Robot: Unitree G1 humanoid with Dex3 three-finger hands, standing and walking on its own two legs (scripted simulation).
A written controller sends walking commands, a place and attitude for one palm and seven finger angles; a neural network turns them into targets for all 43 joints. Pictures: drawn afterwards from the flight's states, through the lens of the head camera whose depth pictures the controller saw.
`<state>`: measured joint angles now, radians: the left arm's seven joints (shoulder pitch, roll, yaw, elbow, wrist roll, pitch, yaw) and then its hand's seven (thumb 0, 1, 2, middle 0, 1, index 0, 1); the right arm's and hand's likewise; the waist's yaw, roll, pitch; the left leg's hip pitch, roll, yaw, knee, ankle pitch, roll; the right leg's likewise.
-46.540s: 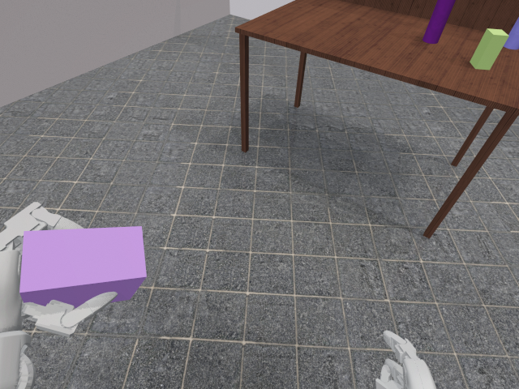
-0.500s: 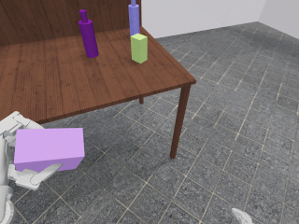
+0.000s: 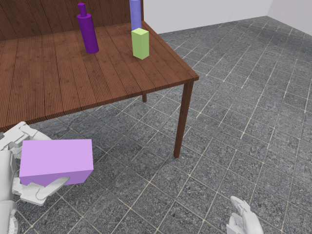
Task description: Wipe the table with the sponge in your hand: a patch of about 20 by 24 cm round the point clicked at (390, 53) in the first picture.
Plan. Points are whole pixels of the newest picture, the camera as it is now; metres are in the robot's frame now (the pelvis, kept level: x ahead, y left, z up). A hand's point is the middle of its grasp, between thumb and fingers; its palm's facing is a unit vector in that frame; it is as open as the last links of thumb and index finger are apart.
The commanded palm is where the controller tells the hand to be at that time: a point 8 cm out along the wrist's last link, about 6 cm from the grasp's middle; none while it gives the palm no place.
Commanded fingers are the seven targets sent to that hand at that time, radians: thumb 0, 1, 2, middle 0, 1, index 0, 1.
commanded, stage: stand and wait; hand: left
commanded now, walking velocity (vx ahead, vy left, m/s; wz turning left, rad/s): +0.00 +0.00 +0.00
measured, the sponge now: (67, 164) +0.22 +0.19 +0.13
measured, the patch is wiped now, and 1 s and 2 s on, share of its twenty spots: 1.00 1.00 1.00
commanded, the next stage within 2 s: none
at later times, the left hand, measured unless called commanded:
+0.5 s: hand (40, 149) +0.24 +0.24 +0.16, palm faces +0.37 -0.83 -0.42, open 9.8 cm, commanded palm +0.18 +0.28 +0.19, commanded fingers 0.00 0.10 1.30 -1.20 -1.60 -1.20 -1.60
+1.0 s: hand (33, 148) +0.24 +0.25 +0.17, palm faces +0.38 -0.84 -0.39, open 9.8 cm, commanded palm +0.18 +0.29 +0.19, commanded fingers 0.00 0.10 1.30 -1.20 -1.60 -1.20 -1.60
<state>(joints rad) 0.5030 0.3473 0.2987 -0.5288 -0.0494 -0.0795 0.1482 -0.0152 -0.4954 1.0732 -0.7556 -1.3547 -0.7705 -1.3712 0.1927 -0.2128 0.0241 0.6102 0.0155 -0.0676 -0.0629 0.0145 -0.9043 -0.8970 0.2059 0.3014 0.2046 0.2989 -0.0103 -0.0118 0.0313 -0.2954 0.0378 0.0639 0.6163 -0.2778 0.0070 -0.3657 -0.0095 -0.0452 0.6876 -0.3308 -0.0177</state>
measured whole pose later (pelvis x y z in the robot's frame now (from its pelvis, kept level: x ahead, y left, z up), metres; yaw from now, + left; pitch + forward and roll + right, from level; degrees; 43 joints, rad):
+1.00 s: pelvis +0.02 +0.01 +0.02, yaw +0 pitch +0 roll +0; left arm 0.49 0.34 0.31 -0.48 -0.05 -0.10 0.16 -0.02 -0.49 1.07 -0.76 -1.36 -0.77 -1.37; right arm 0.18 -0.21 0.02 0.59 0.01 -0.06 -0.06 0.01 -0.90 -0.90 0.21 0.30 0.20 0.30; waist 0.00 0.02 0.03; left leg -0.23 0.02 0.06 0.47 -0.24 0.01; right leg -0.25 0.00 -0.03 0.44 -0.19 -0.01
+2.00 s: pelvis +0.03 +0.02 +0.02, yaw +0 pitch +0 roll +0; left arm 0.50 0.34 0.31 -0.48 -0.06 -0.09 0.16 -0.02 -0.49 1.07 -0.76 -1.36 -0.77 -1.37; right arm 0.17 -0.22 0.02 0.58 0.02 -0.06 -0.06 0.01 -0.90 -0.90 0.20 0.30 0.20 0.30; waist 0.00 0.02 0.03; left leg -0.22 0.02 0.06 0.47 -0.25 0.01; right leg -0.24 0.00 -0.04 0.43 -0.19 -0.01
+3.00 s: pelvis +0.03 +0.02 +0.02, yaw +0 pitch +0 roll +0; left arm 0.51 0.34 0.31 -0.48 -0.06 -0.10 0.16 -0.01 -0.49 1.07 -0.76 -1.36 -0.77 -1.37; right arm 0.17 -0.23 0.01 0.58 0.02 -0.06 -0.06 0.01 -0.90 -0.90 0.20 0.30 0.20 0.30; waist 0.00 0.03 0.03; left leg -0.22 0.02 0.05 0.46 -0.25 0.01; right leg -0.24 0.00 -0.04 0.43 -0.20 -0.01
